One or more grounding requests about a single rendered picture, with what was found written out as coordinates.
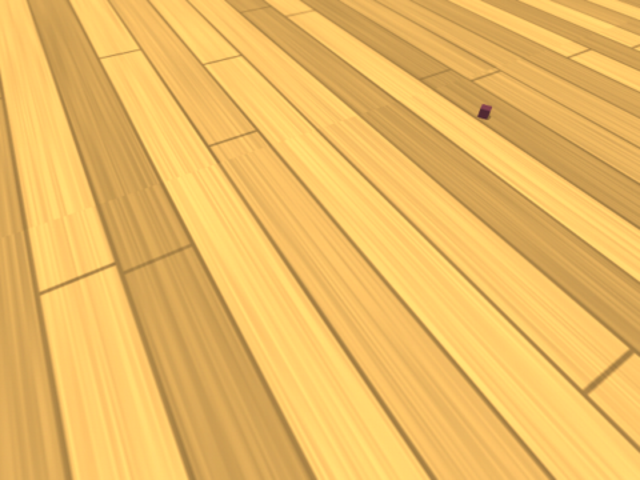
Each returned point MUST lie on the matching cube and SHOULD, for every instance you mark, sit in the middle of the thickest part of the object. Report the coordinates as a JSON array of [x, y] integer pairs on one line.
[[484, 111]]

